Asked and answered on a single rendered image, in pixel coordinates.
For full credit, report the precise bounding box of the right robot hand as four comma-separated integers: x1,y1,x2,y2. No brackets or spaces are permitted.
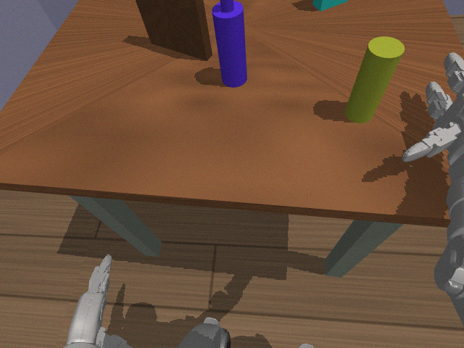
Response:
402,52,464,162

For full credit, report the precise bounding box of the left robot hand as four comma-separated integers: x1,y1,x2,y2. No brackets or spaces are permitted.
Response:
66,254,132,348

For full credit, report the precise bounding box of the table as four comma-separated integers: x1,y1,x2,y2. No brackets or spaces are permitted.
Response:
0,0,464,278

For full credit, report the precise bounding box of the right robot arm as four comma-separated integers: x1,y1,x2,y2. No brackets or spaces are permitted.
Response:
434,139,464,327

